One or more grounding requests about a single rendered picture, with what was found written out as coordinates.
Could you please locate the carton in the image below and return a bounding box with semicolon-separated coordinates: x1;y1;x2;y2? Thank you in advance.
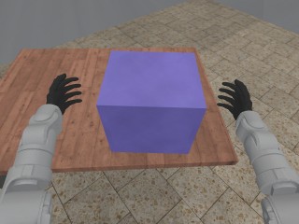
96;50;206;154

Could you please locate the robot right forearm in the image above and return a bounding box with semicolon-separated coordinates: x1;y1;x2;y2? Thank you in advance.
235;110;299;195

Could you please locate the robot left upper arm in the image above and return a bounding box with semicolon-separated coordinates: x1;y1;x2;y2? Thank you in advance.
0;189;53;224

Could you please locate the robot right upper arm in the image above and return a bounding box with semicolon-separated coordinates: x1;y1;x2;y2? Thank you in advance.
261;192;299;224

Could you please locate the left robot hand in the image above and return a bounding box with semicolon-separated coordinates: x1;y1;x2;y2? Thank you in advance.
46;73;82;115

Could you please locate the robot left forearm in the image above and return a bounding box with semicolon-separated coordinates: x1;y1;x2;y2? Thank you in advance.
0;104;64;203

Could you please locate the right robot hand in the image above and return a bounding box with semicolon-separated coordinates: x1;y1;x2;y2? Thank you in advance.
217;79;252;120

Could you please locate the table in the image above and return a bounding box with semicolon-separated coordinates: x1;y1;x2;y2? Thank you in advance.
0;47;239;189

